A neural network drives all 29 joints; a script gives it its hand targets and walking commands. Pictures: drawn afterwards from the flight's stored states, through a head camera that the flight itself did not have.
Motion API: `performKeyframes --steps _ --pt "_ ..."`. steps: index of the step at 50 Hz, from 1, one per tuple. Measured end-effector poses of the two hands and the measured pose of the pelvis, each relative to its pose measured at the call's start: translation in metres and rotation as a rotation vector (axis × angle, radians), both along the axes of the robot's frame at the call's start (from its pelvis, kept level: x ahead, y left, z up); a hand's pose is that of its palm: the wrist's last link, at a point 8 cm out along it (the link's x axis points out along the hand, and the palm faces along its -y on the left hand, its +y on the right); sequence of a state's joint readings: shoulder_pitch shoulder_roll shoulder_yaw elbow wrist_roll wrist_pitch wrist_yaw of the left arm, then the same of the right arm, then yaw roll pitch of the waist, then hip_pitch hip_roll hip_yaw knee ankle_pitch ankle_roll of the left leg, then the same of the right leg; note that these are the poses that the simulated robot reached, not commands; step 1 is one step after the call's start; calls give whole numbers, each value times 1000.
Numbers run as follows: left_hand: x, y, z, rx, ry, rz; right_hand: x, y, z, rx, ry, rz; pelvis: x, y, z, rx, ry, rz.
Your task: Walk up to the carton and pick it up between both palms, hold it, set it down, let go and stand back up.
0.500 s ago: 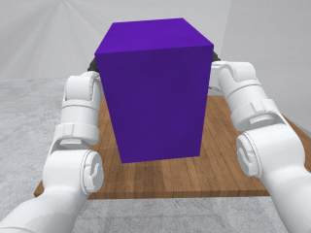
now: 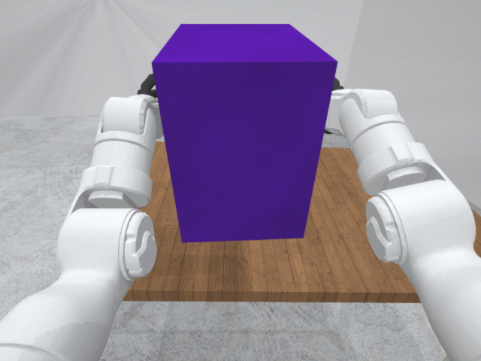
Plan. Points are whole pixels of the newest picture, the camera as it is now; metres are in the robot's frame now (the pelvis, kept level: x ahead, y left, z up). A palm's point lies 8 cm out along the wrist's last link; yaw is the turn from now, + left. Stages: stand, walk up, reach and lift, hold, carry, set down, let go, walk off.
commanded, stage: hold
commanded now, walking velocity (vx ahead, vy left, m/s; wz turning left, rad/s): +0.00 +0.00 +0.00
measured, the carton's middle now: (239, 126) +0.40 +0.01 +0.29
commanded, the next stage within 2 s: none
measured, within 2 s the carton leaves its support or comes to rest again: neither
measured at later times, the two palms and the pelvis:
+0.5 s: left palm (146, 119) +0.39 +0.16 +0.30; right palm (320, 115) +0.39 -0.12 +0.32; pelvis +0.02 +0.00 +0.00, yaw +0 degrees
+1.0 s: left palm (157, 122) +0.39 +0.14 +0.30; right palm (332, 116) +0.38 -0.14 +0.32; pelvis +0.03 +0.00 +0.00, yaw +0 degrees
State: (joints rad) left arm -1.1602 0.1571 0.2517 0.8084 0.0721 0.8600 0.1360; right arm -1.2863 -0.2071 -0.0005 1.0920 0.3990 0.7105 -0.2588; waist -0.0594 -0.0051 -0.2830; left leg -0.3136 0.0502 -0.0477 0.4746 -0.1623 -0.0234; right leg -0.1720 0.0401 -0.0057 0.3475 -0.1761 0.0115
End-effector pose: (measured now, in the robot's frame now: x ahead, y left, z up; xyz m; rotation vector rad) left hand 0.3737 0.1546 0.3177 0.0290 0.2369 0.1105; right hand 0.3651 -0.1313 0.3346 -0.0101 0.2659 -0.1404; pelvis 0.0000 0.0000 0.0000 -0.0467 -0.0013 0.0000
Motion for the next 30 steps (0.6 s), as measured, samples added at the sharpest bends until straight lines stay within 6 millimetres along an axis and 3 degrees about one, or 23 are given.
performKeyframes --steps 18,30 --pt "15 5 -7 19 -12 12 18 5 -11 -21 -10 25 12 -1 1 -2 21 3" --pt "20 6 -23 18 -15 17 27 6 -21 -6 -12 27 24 3 2 -3 6 9"
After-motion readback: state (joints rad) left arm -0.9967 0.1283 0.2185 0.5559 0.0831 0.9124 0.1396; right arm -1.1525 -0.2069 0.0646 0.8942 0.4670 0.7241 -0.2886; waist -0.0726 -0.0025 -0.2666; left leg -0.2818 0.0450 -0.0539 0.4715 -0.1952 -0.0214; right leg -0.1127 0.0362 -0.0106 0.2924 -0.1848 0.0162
